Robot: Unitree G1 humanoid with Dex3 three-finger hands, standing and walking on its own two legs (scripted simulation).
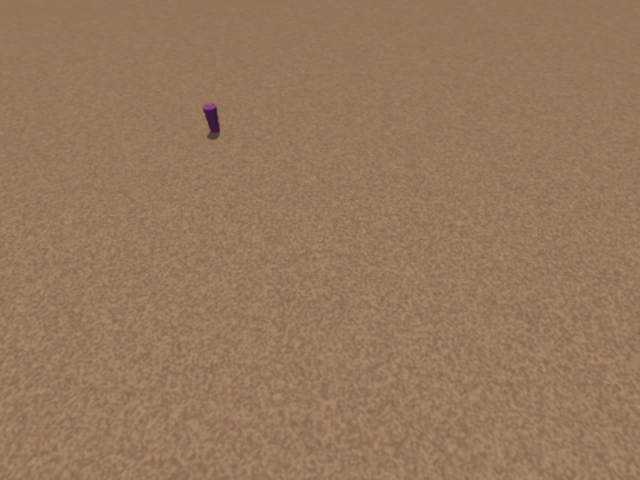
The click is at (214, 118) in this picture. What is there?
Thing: tapered cup
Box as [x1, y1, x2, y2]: [203, 104, 219, 132]
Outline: 206,104 203,106 206,119 208,121 211,131 216,132 219,129 215,105
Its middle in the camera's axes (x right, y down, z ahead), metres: -0.65 -0.66 +2.20
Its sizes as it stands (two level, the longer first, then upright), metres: 0.074 0.074 0.154
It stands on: the floor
